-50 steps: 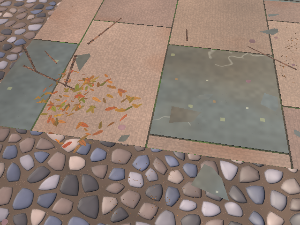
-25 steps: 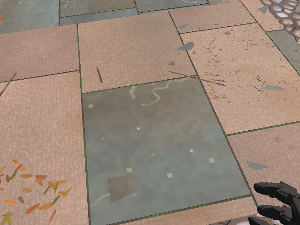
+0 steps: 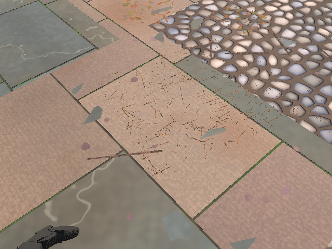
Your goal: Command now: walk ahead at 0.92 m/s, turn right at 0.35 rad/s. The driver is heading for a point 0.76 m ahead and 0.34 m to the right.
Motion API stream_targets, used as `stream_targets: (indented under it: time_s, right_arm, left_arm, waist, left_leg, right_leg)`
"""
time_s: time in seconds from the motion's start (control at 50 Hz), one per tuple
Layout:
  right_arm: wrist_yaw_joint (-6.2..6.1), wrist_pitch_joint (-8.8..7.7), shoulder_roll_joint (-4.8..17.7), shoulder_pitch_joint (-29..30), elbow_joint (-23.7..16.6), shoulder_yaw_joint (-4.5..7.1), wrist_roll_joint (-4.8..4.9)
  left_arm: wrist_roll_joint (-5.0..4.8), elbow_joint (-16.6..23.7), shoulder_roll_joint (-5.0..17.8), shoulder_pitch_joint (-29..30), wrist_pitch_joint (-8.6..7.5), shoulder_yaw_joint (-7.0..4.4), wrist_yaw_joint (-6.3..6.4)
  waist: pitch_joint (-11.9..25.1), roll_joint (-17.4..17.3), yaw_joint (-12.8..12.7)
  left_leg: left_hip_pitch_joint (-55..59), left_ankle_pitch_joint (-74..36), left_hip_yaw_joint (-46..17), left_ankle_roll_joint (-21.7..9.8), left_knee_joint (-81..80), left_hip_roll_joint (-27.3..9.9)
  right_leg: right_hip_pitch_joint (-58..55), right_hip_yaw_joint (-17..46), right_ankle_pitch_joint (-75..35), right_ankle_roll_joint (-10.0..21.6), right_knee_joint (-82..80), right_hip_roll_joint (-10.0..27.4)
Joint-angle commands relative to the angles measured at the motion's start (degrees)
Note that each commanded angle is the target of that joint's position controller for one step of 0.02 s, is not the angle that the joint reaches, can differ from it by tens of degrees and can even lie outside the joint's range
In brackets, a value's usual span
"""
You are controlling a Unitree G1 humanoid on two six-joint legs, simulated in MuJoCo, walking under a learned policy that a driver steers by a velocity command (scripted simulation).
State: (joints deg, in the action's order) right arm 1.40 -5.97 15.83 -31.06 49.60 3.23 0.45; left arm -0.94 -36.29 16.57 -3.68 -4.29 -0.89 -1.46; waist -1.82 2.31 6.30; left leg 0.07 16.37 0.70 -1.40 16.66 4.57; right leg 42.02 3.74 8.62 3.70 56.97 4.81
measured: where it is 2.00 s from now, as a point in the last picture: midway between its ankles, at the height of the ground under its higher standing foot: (290, 182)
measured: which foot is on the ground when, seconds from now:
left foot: down 0.00-0.18, up 0.20-0.62, down 0.64-1.00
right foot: up 0.00-0.16, down 0.18-0.66, up 0.68-1.00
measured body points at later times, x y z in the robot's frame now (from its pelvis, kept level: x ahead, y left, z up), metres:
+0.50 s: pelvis +0.32 -0.04 +0.00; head +0.37 -0.07 +0.44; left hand +0.52 +0.21 -0.09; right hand +0.45 -0.36 -0.07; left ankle +0.51 +0.10 -0.67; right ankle +0.36 -0.11 -0.74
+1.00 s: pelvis +0.52 -0.11 +0.00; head +0.52 -0.12 +0.45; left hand +0.85 -0.08 -0.07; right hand +0.30 -0.31 -0.12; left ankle +0.53 +0.05 -0.74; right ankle +0.49 -0.33 -0.62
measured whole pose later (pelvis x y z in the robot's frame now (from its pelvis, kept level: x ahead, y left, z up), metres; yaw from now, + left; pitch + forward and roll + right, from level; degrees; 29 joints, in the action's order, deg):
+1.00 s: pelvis +0.52 -0.11 +0.00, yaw -50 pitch +0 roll +2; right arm -0.6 -4.7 18.2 -25.3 43.7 3.4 -1.5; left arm -2.3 -34.9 18.8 -11.6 0.0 -4.0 -1.2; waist 1.2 1.6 5.0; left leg 3.0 20.1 9.0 1.0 16.9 -0.6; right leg 49.7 4.4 1.9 -1.4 69.4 6.0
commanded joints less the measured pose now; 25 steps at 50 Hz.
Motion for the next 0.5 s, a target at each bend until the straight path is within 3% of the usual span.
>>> stream_targets:
  time_s: [0.02,0.06,0.1,0.14,0.16,0.18,0.2,0.22,0.24,0.26,0.28,0.32,0.36,0.42,0.5]
  right_arm:
    - [-0.74,-1.68,7.25,7.25,-5.22,0.66,0.22]
    - [-1.13,-1.27,7.65,3.74,-3.35,0.27,-0.04]
    - [-1.41,-0.44,9.69,2.71,-2.75,0.33,-0.54]
    - [-2.44,0.87,11.66,3.69,-3.65,0.74,-0.68]
    - [-3.06,1.79,12.55,5.63,-4.39,0.96,-0.85]
    - [-3.60,2.04,12.47,8.37,-5.92,0.94,-0.78]
    - [-3.16,1.39,3.94,2.93,-8.42,-0.95,-3.98]
    - [-1.87,0.10,3.89,-3.03,-9.71,-2.61,-1.29]
    - [-1.68,-0.51,10.45,3.76,-10.65,-1.01,-0.63]
    - [-2.10,-0.51,10.64,10.58,-13.31,-0.86,-0.09]
    - [-2.78,-0.08,9.81,12.48,-13.41,-0.89,-0.86]
    - [-3.25,1.73,10.20,12.25,-14.07,-0.45,-1.46]
    - [-3.68,2.66,8.52,12.96,-14.25,-0.57,-1.91]
    - [-3.92,3.39,6.51,17.33,-15.70,-1.00,-2.41]
    - [-3.49,4.16,6.53,24.74,-17.54,-0.85,-1.47]
  left_arm:
    - [0.50,4.73,1.15,6.56,-1.34,0.60,-1.18]
    - [0.38,6.09,0.17,10.85,-2.20,0.67,-2.39]
    - [-0.01,6.59,2.29,10.55,-2.40,-0.55,-3.24]
    - [0.33,5.51,6.11,4.01,-1.96,-2.54,-3.46]
    - [0.23,2.79,8.18,-6.54,-1.40,-3.92,-3.25]
    - [0.38,0.31,10.44,-16.57,-0.60,-5.25,-2.46]
    - [1.04,-0.75,15.26,-18.73,0.13,-5.54,-1.34]
    - [2.84,2.81,15.47,-17.34,-0.28,-5.25,-1.29]
    - [2.37,4.50,13.73,-14.54,0.53,-6.00,-0.90]
    - [1.13,4.71,11.81,-10.75,0.87,-5.37,-0.62]
    - [0.37,4.73,10.47,-8.09,1.05,-4.93,-0.41]
    - [1.42,5.01,9.84,-5.06,1.40,-4.87,0.04]
    - [1.12,4.23,9.43,-4.38,1.80,-4.94,0.50]
    - [0.59,3.36,11.66,-5.33,3.31,-5.72,2.12]
    - [-0.69,3.40,11.82,-5.71,5.93,-5.87,3.96]
  waist:
    - [-7.76,-2.45,-3.00]
    - [-7.52,-2.95,-1.21]
    - [-4.37,-6.66,-2.15]
    - [1.60,-10.33,-6.47]
    - [6.63,-11.36,-12.09]
    - [9.76,-9.34,-17.68]
    - [14.92,11.31,-10.51]
    - [32.47,11.98,-9.45]
    - [33.29,1.36,-12.55]
    - [23.43,-1.73,-10.97]
    - [15.49,-6.56,-8.05]
    - [9.61,-3.96,-4.01]
    - [7.96,-2.83,-2.79]
    - [10.39,-2.70,-3.13]
    - [10.61,1.00,-5.19]
  left_leg:
    - [-7.80,-15.01,-7.16,-8.79,-13.57,-14.57]
    - [-8.97,-24.96,-0.57,-6.42,-13.88,-13.37]
    - [-3.11,-40.66,2.76,-4.22,-9.02,-13.65]
    - [2.39,-61.26,5.12,-1.24,4.09,-13.74]
    - [-0.29,-66.44,5.86,0.34,16.95,-13.69]
    - [-9.57,-60.17,6.05,2.86,32.97,-12.04]
    - [-28.25,9.32,5.28,5.60,57.53,-2.89]
    - [-41.10,22.37,-7.06,6.66,77.18,1.83]
    - [-39.51,15.01,-10.87,4.69,74.70,-2.08]
    - [-40.90,11.04,-9.86,3.71,68.73,-3.80]
    - [-40.04,10.01,-8.99,4.08,64.62,-5.23]
    - [-34.12,9.26,-9.13,5.03,58.37,-6.30]
    - [-31.40,9.13,-8.45,6.20,51.22,-6.40]
    - [-28.82,1.80,-7.41,7.89,41.65,-3.31]
    - [-27.29,-7.50,-9.24,8.12,30.54,-0.52]
  right_leg:
    - [0.31,-2.14,-12.87,-0.60,-11.98,0.81]
    - [-9.55,-5.19,-20.78,-0.25,-20.38,-2.66]
    - [-14.10,-7.17,-21.36,0.65,-23.31,-6.54]
    - [-20.75,-10.52,-15.30,2.50,-23.41,-11.21]
    - [-31.76,-10.01,-15.10,3.84,-23.53,-12.05]
    - [-44.54,-4.85,-19.25,5.76,-26.90,-9.17]
    - [-62.20,13.03,-45.12,10.54,-20.44,4.40]
    - [-76.00,41.87,-41.86,24.25,-25.60,18.57]
    - [-69.40,38.54,-31.46,20.42,-30.02,13.23]
    - [-59.14,31.59,-27.34,18.17,-31.97,9.43]
    - [-47.72,27.88,-25.49,16.31,-34.61,6.50]
    - [-32.85,24.10,-28.21,16.02,-38.30,3.66]
    - [-24.78,20.93,-32.97,15.42,-38.16,1.83]
    - [-20.50,19.37,-35.14,13.16,-36.00,-1.38]
    - [-21.18,21.76,-15.52,7.67,-34.84,-5.02]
